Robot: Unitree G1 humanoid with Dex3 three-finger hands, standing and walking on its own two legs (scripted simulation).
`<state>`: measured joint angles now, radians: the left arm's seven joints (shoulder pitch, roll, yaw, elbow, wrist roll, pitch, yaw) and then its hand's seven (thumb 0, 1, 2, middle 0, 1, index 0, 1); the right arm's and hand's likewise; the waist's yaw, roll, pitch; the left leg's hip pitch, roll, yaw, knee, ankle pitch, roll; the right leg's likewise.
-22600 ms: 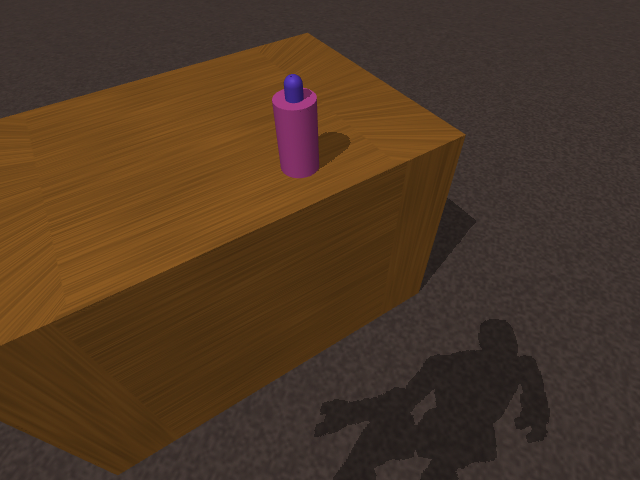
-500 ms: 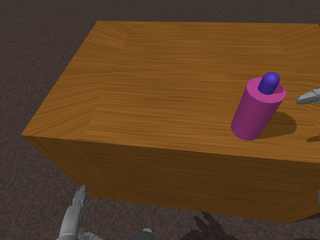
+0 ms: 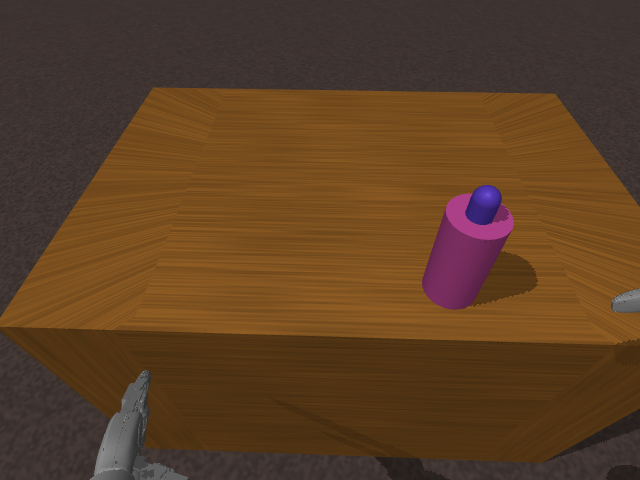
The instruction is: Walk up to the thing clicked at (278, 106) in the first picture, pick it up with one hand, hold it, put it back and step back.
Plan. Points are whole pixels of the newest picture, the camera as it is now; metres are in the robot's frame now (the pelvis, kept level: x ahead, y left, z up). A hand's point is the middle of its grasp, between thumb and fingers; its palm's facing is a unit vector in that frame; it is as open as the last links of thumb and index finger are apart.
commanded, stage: sink last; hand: right
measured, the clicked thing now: (466, 244) +0.43 -0.16 +0.05
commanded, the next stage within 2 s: home in 0.78 s
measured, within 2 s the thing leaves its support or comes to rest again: neither
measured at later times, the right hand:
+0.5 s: hand out of the picture +0.15 -0.24 +0.12, palm faces +0.38 +0.84 -0.39, open 17.6 cm
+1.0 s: hand out of the picture +0.14 -0.24 +0.14, palm faces +0.40 +0.81 -0.42, open 17.4 cm
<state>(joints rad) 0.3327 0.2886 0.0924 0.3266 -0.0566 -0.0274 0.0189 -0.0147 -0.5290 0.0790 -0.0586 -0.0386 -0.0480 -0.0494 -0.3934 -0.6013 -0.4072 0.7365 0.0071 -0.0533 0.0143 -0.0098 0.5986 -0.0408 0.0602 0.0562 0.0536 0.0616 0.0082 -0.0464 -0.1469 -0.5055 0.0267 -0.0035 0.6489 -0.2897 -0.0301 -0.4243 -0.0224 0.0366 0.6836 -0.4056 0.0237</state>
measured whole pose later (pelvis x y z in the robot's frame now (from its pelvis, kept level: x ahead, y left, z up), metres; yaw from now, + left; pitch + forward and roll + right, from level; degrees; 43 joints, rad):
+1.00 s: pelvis -0.04 +0.01 +0.00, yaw -1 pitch +0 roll -1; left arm 0.38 0.24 0.13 0.29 -0.04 -0.12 0.07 -0.02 -0.46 0.17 -0.09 -0.10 -0.08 -0.11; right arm 0.48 -0.31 -0.33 -0.26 0.07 -0.24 -0.03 -0.01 0.54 -0.06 0.06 0.06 0.06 0.07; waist -0.06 -0.07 -0.05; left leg -0.42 0.05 0.00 0.71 -0.29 -0.02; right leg -0.32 0.00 0.04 0.69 -0.37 0.03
